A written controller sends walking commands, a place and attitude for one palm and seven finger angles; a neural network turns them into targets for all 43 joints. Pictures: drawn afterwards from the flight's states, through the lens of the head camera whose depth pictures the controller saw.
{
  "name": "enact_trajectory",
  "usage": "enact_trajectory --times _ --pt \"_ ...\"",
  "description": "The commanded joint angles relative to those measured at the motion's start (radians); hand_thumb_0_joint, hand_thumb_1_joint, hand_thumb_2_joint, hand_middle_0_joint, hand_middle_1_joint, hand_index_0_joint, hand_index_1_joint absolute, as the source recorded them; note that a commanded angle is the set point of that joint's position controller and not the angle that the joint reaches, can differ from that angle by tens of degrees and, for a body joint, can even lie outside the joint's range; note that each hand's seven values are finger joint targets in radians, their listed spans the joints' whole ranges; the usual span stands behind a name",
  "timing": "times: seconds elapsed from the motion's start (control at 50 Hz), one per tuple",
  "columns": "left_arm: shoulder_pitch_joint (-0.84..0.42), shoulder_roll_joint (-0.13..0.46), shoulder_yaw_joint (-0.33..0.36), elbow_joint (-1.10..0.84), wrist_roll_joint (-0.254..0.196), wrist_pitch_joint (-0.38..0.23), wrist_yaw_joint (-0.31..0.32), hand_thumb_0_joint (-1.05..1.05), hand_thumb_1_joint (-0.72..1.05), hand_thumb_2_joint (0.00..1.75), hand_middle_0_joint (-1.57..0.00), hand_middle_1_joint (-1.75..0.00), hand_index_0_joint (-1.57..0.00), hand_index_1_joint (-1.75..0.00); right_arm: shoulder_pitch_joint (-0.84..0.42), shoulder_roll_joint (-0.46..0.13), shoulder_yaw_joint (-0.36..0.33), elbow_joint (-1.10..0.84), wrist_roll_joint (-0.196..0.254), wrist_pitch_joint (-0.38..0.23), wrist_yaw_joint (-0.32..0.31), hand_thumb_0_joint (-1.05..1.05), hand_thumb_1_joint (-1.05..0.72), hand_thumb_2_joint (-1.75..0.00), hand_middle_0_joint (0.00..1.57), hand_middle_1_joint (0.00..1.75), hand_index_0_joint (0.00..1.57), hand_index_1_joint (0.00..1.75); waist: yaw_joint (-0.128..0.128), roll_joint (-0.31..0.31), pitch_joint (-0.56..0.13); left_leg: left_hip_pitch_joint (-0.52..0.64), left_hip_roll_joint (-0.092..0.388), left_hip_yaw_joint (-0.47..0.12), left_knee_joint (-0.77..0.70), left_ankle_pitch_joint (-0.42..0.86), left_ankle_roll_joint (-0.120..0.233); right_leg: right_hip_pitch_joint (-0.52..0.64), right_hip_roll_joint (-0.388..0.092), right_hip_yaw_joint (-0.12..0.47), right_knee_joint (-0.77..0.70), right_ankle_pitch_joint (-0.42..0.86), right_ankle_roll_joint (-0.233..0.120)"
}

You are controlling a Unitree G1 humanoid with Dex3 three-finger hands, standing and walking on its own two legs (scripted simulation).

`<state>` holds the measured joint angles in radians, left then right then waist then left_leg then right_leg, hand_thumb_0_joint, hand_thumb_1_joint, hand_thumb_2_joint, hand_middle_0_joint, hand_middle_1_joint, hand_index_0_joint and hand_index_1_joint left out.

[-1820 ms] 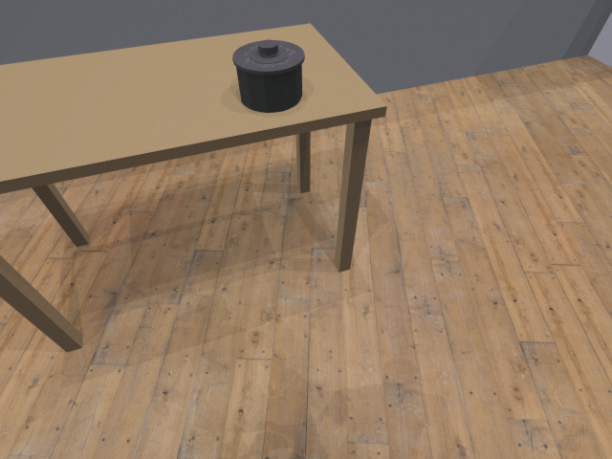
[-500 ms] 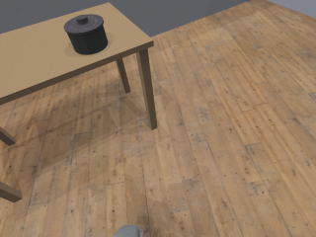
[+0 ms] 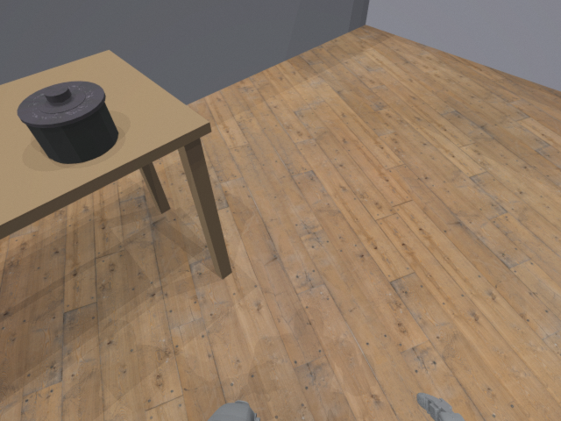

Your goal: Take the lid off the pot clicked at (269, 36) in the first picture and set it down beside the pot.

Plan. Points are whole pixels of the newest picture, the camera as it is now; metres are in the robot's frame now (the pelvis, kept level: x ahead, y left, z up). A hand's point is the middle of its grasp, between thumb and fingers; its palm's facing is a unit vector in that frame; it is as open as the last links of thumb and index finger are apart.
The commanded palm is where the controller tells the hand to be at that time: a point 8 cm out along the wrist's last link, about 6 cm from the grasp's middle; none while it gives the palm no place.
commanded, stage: walk to a spot facing it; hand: left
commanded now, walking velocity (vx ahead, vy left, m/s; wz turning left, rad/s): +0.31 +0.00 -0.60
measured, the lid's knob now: (57, 93) +0.65 +0.59 +0.10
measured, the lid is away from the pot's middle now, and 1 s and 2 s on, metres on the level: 0.00 0.00 0.00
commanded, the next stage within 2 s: turn to face it in 1.98 s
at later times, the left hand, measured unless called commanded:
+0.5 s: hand (198, 303) +0.34 +0.23 -0.17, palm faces -0.32 -0.92 -0.21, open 7.4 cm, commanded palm none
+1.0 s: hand (239, 275) +0.41 +0.16 -0.15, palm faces -0.52 -0.80 -0.29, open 7.4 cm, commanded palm none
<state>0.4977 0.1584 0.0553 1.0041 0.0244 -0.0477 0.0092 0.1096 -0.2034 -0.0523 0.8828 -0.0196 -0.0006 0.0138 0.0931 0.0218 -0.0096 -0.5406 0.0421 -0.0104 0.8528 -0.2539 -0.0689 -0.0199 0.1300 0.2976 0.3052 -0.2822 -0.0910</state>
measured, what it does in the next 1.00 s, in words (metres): walks ahead, turning right: left foot, then right foot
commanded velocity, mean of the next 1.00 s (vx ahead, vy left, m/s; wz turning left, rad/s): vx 0.03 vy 0.00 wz -0.60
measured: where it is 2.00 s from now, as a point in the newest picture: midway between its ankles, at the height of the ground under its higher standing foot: (303, 419)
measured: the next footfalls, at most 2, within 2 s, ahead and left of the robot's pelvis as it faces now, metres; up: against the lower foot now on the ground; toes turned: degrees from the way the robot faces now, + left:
left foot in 0.10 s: +0.15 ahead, +0.15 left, +0.00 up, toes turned -4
right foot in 0.66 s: +0.27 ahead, -0.05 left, +0.00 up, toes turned -32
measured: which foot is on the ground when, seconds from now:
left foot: up 0.00-0.08, down 0.10-0.66, up 0.68-1.00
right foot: down 0.00-0.10, up 0.12-0.64, down 0.66-1.00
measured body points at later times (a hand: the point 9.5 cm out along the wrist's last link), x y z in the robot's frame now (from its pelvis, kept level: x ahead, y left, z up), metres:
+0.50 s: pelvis +0.17 +0.08 -0.01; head +0.21 +0.07 +0.44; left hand +0.36 +0.28 -0.15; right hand +0.04 -0.13 -0.15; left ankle +0.11 +0.15 -0.74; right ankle +0.22 -0.06 -0.68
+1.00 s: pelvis +0.24 +0.03 -0.01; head +0.25 -0.03 +0.44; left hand +0.44 +0.20 -0.13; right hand +0.21 -0.24 -0.16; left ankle +0.37 +0.19 -0.66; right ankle +0.24 -0.03 -0.74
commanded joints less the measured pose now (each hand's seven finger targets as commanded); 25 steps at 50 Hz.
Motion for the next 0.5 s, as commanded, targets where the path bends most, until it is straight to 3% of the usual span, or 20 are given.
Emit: enact_trajectory --times 0.0,0.02,0.04,0.06,0.08,0.1,0.12,0.14,0.16,0.2,0.24,0.26,0.28,0.36,0.42,0.48 --pt "-0.016 0.219 0.053 -0.072 0.004 -0.017 0.02 0.0 0.9 0.9 -0.2 -0.3 -0.2 -0.3 -0.104 -0.065 -0.022 -0.147 0.016 -0.057 -0.002 0.0 -0.9 -0.9 0.2 0.3 0.2 0.3 -0.046 -0.159 0.083 0.091 -0.033 0.011 -0.171 -0.048 0.033 -0.09 -0.266 0.22 0.041 0.427 -0.096" --pt "-0.052 0.227 0.055 -0.081 -0.001 -0.018 0.02 0.0 0.9 0.9 -0.2 -0.3 -0.2 -0.3 -0.02 -0.079 -0.025 -0.128 0.015 -0.063 -0.01 0.0 -0.9 -0.9 0.2 0.3 0.2 0.3 -0.094 -0.155 0.059 0.242 -0.047 0.015 -0.265 -0.005 0.044 -0.161 -0.238 0.194 0.117 0.488 -0.074" --pt "-0.086 0.225 0.061 -0.091 -0.006 -0.021 0.017 0.0 0.9 0.9 -0.2 -0.3 -0.2 -0.3 0.133 -0.106 -0.032 -0.081 0.016 -0.067 -0.024 0.0 -0.9 -0.9 0.2 0.3 0.2 0.3 -0.161 -0.12 -0.007 0.462 -0.052 0.007 -0.358 0.051 0.062 -0.248 -0.175 0.146 0.254 0.512 -0.042" --pt "-0.084 0.196 0.062 -0.094 -0.014 -0.023 0.007 0.0 0.9 0.9 -0.2 -0.3 -0.2 -0.3 0.298 -0.181 -0.048 -0.031 0.013 -0.07 -0.038 0.0 -0.9 -0.9 0.2 0.3 0.2 0.3 -0.212 -0.024 -0.124 0.722 0.064 -0.09 -0.372 0.021 0.082 -0.376 -0.101 0.072 0.45 0.356 -0.012" --pt "-0.039 0.135 0.061 -0.102 -0.03 -0.023 -0.008 0.0 0.9 0.9 -0.2 -0.3 -0.2 -0.3 0.391 -0.284 -0.069 -0.01 -0.004 -0.077 -0.039 0.0 -0.9 -0.9 0.2 0.3 0.2 0.3 -0.209 0.287 -0.193 0.842 0.388 -0.488 -0.489 -0.074 0.171 -0.581 0.015 -0.097 0.772 -0.215 0.052" --pt "-0.025 0.142 0.062 -0.101 -0.021 -0.023 -0.009 0.0 0.9 0.9 -0.2 -0.3 -0.2 -0.3 0.349 -0.262 -0.054 -0.033 -0.001 -0.067 -0.038 0.0 -0.9 -0.9 0.2 0.3 0.2 0.3 -0.171 0.253 -0.129 0.714 0.464 -0.641 -0.611 -0.177 0.224 -0.63 -0.039 -0.147 0.94 -0.245 0.064" --pt "-0.062 0.138 0.059 -0.114 -0.006 -0.021 -0.016 0.0 0.9 0.9 -0.2 -0.3 -0.2 -0.3 0.283 -0.224 -0.043 -0.058 -0.005 -0.064 -0.037 0.0 -0.9 -0.9 0.2 0.3 0.2 0.3 -0.15 0.133 0.003 0.567 0.433 -0.575 -0.625 -0.115 0.266 -0.648 -0.099 -0.178 1.009 -0.202 0.068" --pt "-0.091 0.146 0.062 -0.096 0.002 -0.011 -0.019 0.0 0.9 0.9 -0.2 -0.3 -0.2 -0.3 0.229 -0.141 -0.019 -0.049 -0.005 -0.072 -0.04 0.0 -0.9 -0.9 0.2 0.3 0.2 0.3 -0.11 0.123 0.049 0.457 0.36 -0.436 -0.627 0.033 0.217 -0.643 -0.133 -0.19 1.047 -0.112 0.078" --pt "-0.093 0.14 0.058 -0.09 0.004 0.002 -0.028 0.0 0.9 0.9 -0.2 -0.3 -0.2 -0.3 0.188 -0.104 0.002 -0.047 0.001 -0.083 -0.044 0.0 -0.9 -0.9 0.2 0.3 0.2 0.3 -0.08 0.117 0.079 0.387 0.332 -0.318 -0.617 0.178 0.193 -0.614 -0.166 -0.214 1.05 -0.076 0.085" --pt "-0.085 0.108 0.05 -0.087 0.007 0.034 -0.039 0.0 0.9 0.9 -0.2 -0.3 -0.2 -0.3 0.207 -0.068 0.013 -0.023 0.0 -0.095 -0.048 0.0 -0.9 -0.9 0.2 0.3 0.2 0.3 -0.05 0.124 0.085 0.357 0.256 -0.093 -0.569 0.552 0.123 -0.574 -0.174 -0.246 1.014 -0.025 0.098" --pt "-0.088 0.088 0.043 -0.088 0.005 0.056 -0.04 0.0 0.9 0.9 -0.2 -0.3 -0.2 -0.3 0.236 -0.075 0.013 0.001 0.003 -0.096 -0.055 0.0 -0.9 -0.9 0.2 0.3 0.2 0.3 -0.043 0.133 0.048 0.387 0.225 0.027 -0.537 0.724 0.09 -0.575 -0.167 -0.279 0.992 -0.001 0.107" --pt "-0.109 0.084 0.043 -0.092 0.004 0.062 -0.04 0.0 0.9 0.9 -0.2 -0.3 -0.2 -0.3 0.249 -0.074 0.012 0.007 0.005 -0.095 -0.058 0.0 -0.9 -0.9 0.2 0.3 0.2 0.3 -0.048 0.091 0.05 0.403 0.226 0.045 -0.533 0.774 0.072 -0.593 -0.17 -0.293 0.977 0.018 0.11" --pt "-0.129 0.077 0.04 -0.101 0.006 0.069 -0.041 0.0 0.9 0.9 -0.2 -0.3 -0.2 -0.3 0.264 -0.083 0.012 0.015 0.006 -0.093 -0.059 0.0 -0.9 -0.9 0.2 0.3 0.2 0.3 -0.047 0.103 0.044 0.415 0.225 0.066 -0.531 0.782 0.068 -0.611 -0.172 -0.301 0.958 0.04 0.115" --pt "-0.245 0.075 0.033 -0.136 0.006 0.083 -0.047 0.0 0.9 0.9 -0.2 -0.3 -0.2 -0.3 0.301 -0.083 0.011 0.041 0.007 -0.08 -0.06 0.0 -0.9 -0.9 0.2 0.3 0.2 0.3 -0.071 0.105 0.051 0.486 0.229 0.125 -0.522 0.805 0.091 -0.666 -0.181 -0.351 0.839 0.11 0.128" --pt "-0.358 0.067 0.023 -0.16 0.005 0.084 -0.05 0.0 0.9 0.9 -0.2 -0.3 -0.2 -0.3 0.35 -0.09 0.012 0.063 -0.001 -0.069 -0.064 0.0 -0.9 -0.9 0.2 0.3 0.2 0.3 -0.109 0.101 0.075 0.535 0.231 0.159 -0.498 0.85 0.102 -0.657 -0.173 -0.396 0.697 0.105 0.125" --pt "-0.428 0.069 0.017 -0.178 0.002 0.083 -0.045 0.0 0.9 0.9 -0.2 -0.3 -0.2 -0.3 0.38 -0.1 0.005 0.079 -0.005 -0.055 -0.064 0.0 -0.9 -0.9 0.2 0.3 0.2 0.3 -0.128 0.091 0.083 0.583 0.254 0.179 -0.467 0.926 0.124 -0.626 -0.158 -0.431 0.579 0.052 0.107"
